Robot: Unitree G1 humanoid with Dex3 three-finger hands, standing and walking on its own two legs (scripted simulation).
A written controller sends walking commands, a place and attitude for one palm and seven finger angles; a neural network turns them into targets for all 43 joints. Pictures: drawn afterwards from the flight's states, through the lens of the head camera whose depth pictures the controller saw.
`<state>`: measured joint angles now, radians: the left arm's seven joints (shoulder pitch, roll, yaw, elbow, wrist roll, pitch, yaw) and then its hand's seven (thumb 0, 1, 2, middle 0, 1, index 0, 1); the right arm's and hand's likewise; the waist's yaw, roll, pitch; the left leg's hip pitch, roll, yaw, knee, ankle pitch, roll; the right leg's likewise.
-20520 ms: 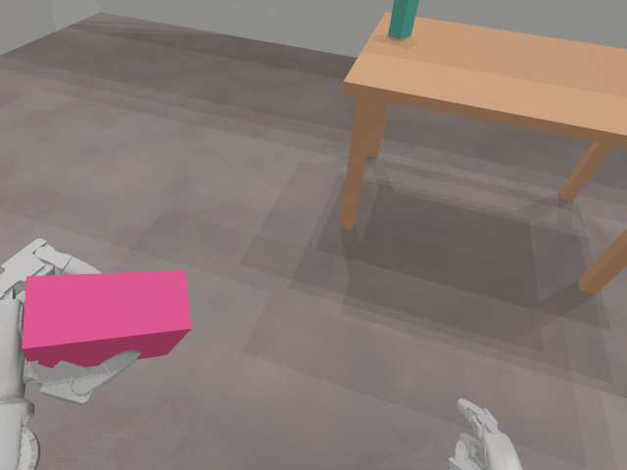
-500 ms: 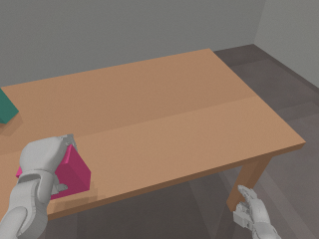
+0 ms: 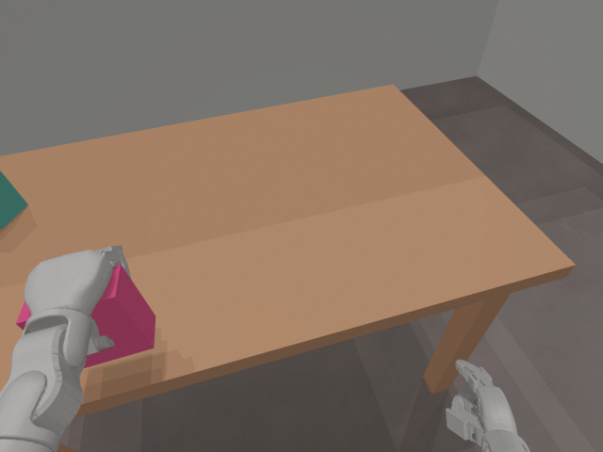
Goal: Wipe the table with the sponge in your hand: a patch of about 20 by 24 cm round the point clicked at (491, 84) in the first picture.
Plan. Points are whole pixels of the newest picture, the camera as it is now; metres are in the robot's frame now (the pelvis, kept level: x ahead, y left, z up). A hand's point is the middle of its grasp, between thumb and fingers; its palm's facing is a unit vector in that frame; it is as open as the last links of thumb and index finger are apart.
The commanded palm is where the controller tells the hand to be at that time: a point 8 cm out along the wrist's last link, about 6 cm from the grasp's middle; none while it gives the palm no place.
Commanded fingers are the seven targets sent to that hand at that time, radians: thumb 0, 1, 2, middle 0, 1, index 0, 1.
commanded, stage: move the sponge above the wiping area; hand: left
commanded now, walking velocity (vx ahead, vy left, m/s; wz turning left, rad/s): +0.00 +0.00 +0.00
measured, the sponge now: (102, 327) +0.23 +0.33 +0.03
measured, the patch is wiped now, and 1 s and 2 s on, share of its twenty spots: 0.00 0.00 0.00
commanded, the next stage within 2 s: lower the sponge onto the table in 1.28 s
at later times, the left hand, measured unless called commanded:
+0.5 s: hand (92, 296) +0.26 +0.35 +0.06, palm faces -0.06 -0.04 -1.00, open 10.1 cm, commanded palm +0.24 +0.34 +0.12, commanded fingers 0.00 0.10 1.30 -1.20 -1.60 -1.20 -1.60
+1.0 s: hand (79, 296) +0.26 +0.37 +0.06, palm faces -0.07 -0.03 -1.00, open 10.1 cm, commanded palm +0.24 +0.36 +0.12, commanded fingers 0.00 0.10 1.30 -1.20 -1.60 -1.20 -1.60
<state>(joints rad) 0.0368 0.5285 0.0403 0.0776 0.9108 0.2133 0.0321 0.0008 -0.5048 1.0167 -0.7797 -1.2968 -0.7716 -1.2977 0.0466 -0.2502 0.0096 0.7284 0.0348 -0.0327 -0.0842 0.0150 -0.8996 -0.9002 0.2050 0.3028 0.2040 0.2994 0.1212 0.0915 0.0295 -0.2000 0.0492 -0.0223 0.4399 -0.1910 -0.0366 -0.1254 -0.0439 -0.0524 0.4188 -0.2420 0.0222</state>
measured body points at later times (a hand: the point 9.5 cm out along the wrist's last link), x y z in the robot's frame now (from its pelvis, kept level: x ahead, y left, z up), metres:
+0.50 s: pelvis +0.01 +0.00 +0.00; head +0.03 -0.03 +0.45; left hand +0.26 +0.35 +0.12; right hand +0.23 -0.23 -0.10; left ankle +0.03 +0.14 -0.74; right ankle -0.01 -0.14 -0.74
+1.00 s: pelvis +0.01 +0.01 +0.00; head +0.03 -0.01 +0.45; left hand +0.26 +0.37 +0.11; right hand +0.22 -0.22 -0.11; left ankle +0.03 +0.14 -0.74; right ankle -0.01 -0.14 -0.74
